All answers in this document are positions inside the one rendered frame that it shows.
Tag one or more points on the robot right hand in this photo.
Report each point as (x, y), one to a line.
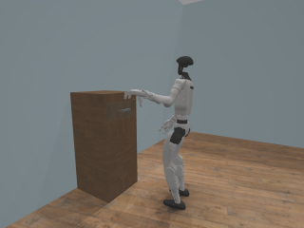
(166, 126)

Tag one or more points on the cabinet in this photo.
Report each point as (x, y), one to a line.
(106, 156)

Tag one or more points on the robot left hand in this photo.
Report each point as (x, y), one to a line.
(135, 92)

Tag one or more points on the handle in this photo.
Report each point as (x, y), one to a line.
(124, 110)

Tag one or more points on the right robot forearm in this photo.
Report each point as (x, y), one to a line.
(174, 118)

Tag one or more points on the left robot forearm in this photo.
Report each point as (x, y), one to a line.
(158, 99)

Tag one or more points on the robot torso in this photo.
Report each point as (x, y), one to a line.
(182, 107)

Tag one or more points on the drawer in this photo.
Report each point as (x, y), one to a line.
(113, 113)

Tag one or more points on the left robot upper arm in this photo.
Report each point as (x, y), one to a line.
(178, 85)

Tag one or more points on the right robot thigh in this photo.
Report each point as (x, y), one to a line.
(177, 159)

